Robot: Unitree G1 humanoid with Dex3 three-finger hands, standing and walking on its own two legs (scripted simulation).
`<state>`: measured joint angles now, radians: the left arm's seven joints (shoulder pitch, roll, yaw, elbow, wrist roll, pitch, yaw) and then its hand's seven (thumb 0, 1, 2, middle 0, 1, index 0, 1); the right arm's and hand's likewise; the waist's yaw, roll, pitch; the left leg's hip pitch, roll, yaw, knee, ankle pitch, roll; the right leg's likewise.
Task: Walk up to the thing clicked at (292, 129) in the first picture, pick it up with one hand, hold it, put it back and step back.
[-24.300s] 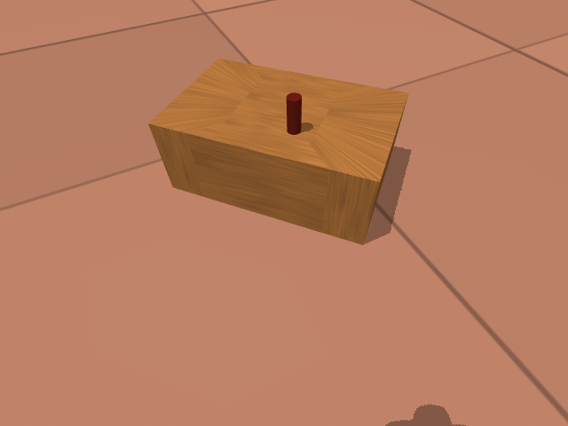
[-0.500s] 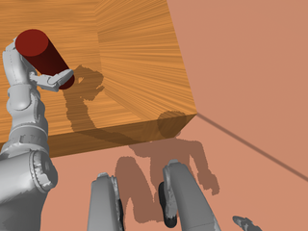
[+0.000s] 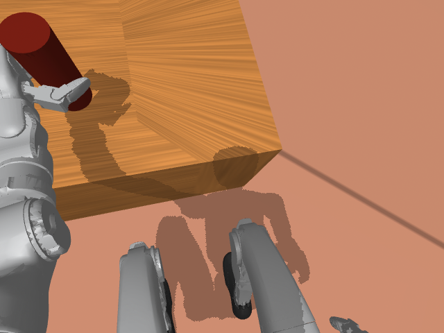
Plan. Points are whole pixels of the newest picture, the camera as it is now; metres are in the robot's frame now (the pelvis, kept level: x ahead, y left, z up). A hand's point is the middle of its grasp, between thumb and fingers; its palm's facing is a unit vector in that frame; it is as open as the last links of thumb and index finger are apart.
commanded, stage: lower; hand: left
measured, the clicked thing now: (54, 70) +0.55 +0.19 +0.02
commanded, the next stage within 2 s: loosen in 0.86 s
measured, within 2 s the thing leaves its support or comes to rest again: rests again in 0.72 s
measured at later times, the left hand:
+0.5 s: hand (66, 86) +0.57 +0.20 -0.05, palm faces +0.15 -0.99 -0.05, open 9.3 cm
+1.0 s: hand (72, 93) +0.57 +0.20 -0.08, palm faces +0.14 -0.99 -0.07, open 9.3 cm
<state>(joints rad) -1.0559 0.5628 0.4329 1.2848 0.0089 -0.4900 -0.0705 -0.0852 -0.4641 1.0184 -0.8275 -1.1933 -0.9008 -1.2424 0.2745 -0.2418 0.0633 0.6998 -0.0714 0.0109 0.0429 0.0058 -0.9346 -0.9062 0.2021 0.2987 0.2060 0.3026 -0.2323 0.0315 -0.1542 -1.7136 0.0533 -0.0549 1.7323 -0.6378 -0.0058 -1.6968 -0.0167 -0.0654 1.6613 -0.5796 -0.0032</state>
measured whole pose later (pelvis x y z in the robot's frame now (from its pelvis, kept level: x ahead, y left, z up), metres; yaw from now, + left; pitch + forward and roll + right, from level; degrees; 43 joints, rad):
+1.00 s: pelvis -0.02 +0.00 -0.09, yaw +0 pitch +38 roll -4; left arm -1.16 0.63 0.44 1.24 0.04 -0.42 -0.08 -0.08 -0.46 1.02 -0.82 -1.21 -0.89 -1.26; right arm 0.26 -0.27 0.07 0.67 -0.08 0.04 0.04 0.00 -0.92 -0.90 0.20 0.30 0.21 0.30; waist -0.25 0.03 -0.12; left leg -2.01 0.04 -0.06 2.04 -0.68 0.00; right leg -2.00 -0.03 -0.06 1.97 -0.63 0.00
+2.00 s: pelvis -0.01 +0.00 -0.05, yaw +0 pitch +36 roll -4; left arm -1.15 0.70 0.50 1.11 0.01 -0.30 -0.12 -0.02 -0.52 0.06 -0.09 -0.05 -0.09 -0.06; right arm 0.25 -0.26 0.07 0.63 -0.03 0.08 0.00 0.01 -0.91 -0.89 0.20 0.30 0.21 0.30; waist -0.23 0.04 -0.12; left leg -1.88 0.04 -0.06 1.91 -0.66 0.00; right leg -1.87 -0.02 -0.06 1.84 -0.60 0.01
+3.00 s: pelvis +0.06 +0.01 +0.20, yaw +2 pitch +10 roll -2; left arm -0.09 0.28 0.11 0.63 -0.03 0.04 0.15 -0.02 -0.53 0.06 -0.06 -0.06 -0.06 -0.06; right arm 0.26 -0.22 0.02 0.59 0.04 0.04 -0.12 0.01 -0.90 -0.90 0.20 0.30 0.21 0.30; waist -0.04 0.01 -0.08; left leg -0.59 0.05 0.00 0.85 -0.43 0.00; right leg -0.57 -0.01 -0.04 0.78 -0.37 0.01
